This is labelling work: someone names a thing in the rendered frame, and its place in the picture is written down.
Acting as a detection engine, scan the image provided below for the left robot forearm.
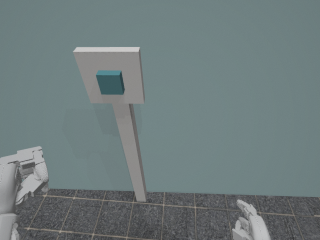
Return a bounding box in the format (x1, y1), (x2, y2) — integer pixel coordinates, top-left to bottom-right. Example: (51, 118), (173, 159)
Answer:
(0, 213), (22, 240)

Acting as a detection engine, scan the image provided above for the robot left hand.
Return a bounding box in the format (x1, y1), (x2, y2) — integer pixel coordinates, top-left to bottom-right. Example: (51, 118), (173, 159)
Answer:
(0, 146), (49, 214)

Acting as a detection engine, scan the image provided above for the robot right hand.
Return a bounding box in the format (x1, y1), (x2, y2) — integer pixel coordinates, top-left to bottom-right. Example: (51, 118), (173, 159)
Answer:
(232, 199), (271, 240)

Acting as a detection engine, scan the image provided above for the button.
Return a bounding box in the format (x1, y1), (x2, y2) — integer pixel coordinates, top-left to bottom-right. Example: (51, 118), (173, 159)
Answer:
(96, 70), (125, 95)

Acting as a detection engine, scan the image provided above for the panel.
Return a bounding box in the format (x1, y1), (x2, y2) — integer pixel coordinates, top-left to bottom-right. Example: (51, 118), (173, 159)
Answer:
(73, 47), (147, 202)

